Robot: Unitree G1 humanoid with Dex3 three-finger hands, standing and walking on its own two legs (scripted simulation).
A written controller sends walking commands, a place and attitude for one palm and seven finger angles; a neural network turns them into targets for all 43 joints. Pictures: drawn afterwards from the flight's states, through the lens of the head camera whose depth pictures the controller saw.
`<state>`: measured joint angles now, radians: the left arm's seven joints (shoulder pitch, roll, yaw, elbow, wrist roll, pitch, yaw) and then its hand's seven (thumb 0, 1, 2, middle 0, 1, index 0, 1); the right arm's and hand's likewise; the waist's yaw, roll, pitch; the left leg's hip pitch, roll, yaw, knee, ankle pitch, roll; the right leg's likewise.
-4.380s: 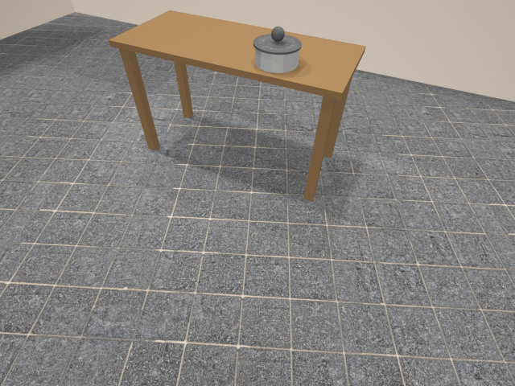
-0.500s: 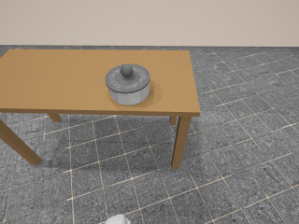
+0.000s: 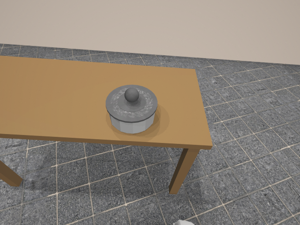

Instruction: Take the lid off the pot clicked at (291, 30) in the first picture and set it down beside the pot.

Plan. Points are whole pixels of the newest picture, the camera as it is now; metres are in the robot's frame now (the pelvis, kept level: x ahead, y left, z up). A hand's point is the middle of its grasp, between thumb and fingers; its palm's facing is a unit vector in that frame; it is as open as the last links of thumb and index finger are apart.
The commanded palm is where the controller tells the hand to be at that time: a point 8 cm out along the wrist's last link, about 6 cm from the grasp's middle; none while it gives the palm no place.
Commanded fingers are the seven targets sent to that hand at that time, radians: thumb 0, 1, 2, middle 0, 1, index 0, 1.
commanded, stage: come to a stop and stand still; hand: left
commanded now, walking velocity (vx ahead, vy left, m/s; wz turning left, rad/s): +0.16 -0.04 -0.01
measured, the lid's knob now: (131, 95) +0.55 +0.11 +0.01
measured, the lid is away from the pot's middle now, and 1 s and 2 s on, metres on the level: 0.00 0.00 0.00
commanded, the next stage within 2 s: look again from close up in 1.38 s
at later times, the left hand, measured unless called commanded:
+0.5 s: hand out of the picture +0.10 +0.16 -0.17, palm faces +0.09 -0.97 -0.23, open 7.3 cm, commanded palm none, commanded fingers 0.00 0.90 0.90 -0.20 -0.30 -0.20 -0.30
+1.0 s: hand out of the picture -0.06 +0.16 -0.18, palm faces +0.07 -0.98 -0.21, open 7.4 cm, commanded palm none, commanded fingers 0.00 0.90 0.90 -0.20 -0.30 -0.20 -0.30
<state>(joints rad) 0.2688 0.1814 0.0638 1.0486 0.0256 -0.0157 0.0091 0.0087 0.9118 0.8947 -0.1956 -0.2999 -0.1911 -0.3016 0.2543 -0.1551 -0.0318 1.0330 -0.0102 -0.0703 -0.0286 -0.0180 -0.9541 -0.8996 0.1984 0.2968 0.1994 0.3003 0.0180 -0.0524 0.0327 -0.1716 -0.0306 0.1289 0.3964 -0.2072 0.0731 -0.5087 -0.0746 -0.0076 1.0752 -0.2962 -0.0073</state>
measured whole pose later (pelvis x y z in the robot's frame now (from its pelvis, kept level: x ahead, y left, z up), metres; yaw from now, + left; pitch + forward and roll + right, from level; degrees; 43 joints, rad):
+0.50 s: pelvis +0.02 -0.02 -0.01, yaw +2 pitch -1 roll +1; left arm 0.14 0.15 0.05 1.00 0.03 0.01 0.05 0.00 0.92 0.89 -0.20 -0.30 -0.20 -0.30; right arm 0.23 -0.16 -0.05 1.03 -0.01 0.05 -0.02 0.01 -0.91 -0.90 0.20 0.30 0.20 0.30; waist 0.01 0.00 0.08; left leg -0.32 0.01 0.03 0.82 -0.50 -0.04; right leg -0.36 -0.07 -0.06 0.51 -0.14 -0.01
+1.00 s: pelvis -0.01 -0.01 -0.01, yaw +1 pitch +0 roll +1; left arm 0.38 0.14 0.02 1.12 0.02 0.01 0.02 0.01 0.91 0.89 -0.20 -0.30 -0.19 -0.30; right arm 0.33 -0.14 -0.02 1.09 -0.01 0.00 -0.03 0.01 -0.91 -0.90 0.20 0.30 0.20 0.30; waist 0.00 0.01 0.00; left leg -0.25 0.01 0.05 0.49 -0.26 0.00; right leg -0.17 0.02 -0.02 0.49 -0.33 -0.04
